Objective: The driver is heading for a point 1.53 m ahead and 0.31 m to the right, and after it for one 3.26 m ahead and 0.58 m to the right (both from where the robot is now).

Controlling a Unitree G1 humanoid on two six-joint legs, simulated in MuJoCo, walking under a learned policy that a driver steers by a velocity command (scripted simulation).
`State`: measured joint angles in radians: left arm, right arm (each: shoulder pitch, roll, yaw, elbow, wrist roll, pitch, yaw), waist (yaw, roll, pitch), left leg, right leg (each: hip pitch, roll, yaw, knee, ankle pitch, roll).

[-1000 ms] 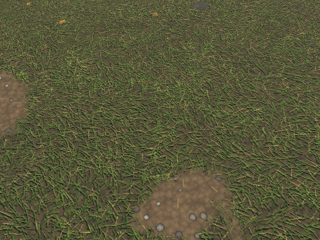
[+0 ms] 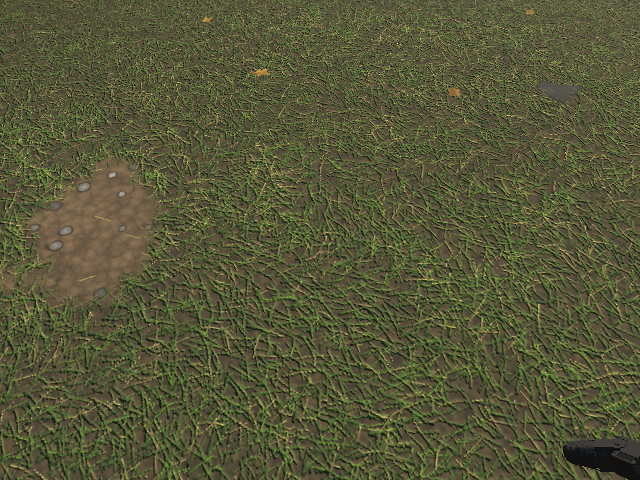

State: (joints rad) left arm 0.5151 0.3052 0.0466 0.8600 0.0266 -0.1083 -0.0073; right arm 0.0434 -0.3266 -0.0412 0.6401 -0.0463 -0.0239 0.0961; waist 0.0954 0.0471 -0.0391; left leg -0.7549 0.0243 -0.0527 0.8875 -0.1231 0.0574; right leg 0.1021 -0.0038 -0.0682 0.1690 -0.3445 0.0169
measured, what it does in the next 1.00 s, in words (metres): walks ahead, turning right: left foot, then right foot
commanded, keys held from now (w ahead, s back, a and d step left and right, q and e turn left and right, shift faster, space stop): w+e+shift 0.12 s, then e+shift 0.44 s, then shift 0.20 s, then q+shift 0.24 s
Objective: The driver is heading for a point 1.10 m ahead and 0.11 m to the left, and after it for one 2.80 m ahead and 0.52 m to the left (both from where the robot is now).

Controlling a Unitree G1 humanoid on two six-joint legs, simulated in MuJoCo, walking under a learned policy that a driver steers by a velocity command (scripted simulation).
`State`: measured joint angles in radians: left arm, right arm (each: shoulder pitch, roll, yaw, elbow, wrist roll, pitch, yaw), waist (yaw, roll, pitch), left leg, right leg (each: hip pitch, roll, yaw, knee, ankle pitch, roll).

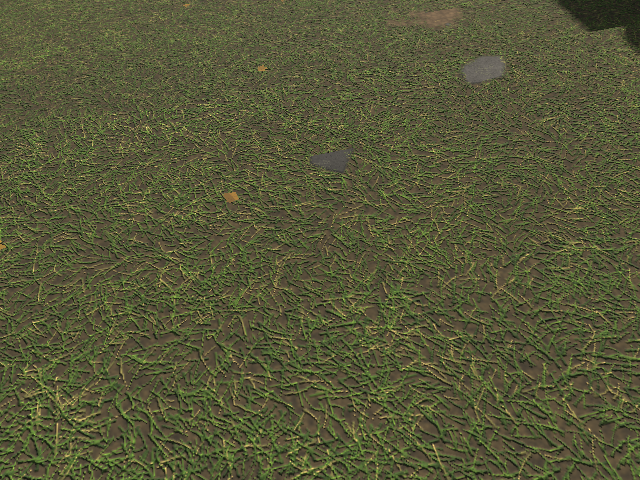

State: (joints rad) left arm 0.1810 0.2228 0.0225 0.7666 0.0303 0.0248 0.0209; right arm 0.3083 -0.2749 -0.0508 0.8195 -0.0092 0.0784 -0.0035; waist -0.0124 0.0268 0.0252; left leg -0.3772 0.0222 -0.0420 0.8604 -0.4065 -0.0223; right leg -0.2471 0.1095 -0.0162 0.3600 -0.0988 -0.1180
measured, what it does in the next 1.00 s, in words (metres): walks ahead: left foot, then right foot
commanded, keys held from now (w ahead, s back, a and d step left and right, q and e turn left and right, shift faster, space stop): q+shift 0.18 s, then shift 0.12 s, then e+shift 0.18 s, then w+e+shift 0.30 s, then w+shift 0.12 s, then w+q+shift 0.10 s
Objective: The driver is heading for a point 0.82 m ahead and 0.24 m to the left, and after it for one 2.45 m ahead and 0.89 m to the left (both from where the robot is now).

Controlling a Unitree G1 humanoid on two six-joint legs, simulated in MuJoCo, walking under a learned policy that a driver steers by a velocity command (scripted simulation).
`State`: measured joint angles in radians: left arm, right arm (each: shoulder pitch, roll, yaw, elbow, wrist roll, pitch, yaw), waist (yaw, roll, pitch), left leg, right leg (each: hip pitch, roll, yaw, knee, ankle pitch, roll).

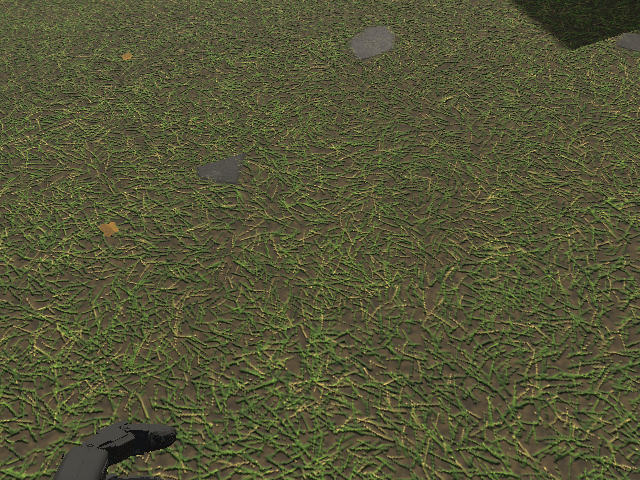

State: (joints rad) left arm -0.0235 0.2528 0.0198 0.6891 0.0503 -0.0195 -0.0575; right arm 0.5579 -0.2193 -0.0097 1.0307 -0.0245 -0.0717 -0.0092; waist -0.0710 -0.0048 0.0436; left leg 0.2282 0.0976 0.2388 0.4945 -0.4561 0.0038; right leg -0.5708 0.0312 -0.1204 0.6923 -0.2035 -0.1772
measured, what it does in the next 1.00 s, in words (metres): goes down, turning left: left foot, then right foot 0.18 m lower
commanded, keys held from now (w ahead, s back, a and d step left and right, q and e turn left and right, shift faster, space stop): w+q+shift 0.80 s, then w+e+shift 0.20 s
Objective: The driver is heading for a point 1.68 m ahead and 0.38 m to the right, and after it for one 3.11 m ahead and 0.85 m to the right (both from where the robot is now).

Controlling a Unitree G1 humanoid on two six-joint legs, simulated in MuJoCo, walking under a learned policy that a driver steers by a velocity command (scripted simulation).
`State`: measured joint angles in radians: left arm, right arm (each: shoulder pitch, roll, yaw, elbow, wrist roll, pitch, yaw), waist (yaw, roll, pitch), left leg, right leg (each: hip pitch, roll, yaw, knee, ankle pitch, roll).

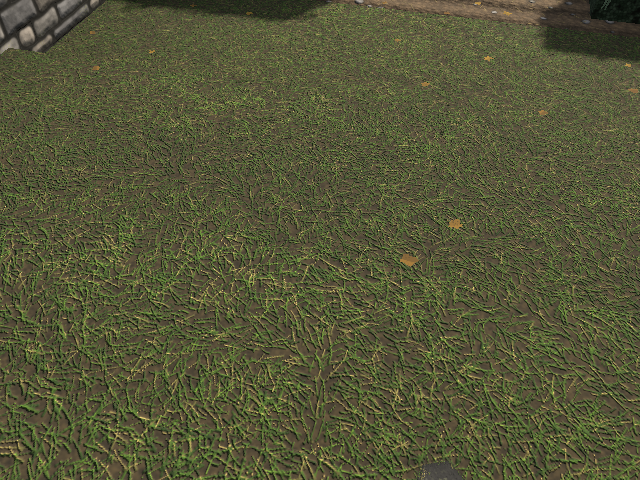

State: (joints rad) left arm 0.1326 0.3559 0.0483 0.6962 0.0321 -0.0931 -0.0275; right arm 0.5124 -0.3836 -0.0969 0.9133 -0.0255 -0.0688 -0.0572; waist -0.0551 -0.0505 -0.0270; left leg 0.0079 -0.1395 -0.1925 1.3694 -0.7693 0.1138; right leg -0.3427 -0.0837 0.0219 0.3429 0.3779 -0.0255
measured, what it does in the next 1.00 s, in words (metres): goes down: left foot, then right foot 0.18 m lower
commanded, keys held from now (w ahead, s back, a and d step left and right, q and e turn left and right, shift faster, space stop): w+e+shift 0.38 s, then w+shift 0.24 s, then w+q+shift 0.38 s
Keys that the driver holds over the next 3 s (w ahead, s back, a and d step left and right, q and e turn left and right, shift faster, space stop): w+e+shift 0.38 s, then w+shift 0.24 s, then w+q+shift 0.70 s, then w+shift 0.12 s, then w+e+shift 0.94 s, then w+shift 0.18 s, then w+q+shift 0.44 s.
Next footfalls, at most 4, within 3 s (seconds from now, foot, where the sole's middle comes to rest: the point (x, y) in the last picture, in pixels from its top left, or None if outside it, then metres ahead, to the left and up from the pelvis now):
0.38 left None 0.47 0.02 -0.81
0.88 right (492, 435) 0.74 -0.45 -0.99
1.24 left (428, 314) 1.14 -0.35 -0.99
1.78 right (411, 239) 1.63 -0.40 -1.17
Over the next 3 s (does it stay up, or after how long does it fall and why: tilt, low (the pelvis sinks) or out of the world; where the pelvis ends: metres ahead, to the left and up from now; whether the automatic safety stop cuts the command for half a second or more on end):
stays up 2.58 -0.62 -0.64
